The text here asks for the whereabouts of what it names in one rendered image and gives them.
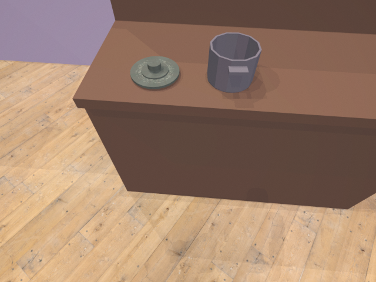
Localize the lid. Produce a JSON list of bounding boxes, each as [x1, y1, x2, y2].
[[130, 56, 180, 89]]

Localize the pot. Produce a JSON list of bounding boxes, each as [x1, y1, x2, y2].
[[207, 32, 262, 93]]

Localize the knob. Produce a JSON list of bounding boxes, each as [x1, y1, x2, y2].
[[147, 59, 161, 71]]

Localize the table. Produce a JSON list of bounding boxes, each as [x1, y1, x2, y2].
[[73, 0, 376, 209]]

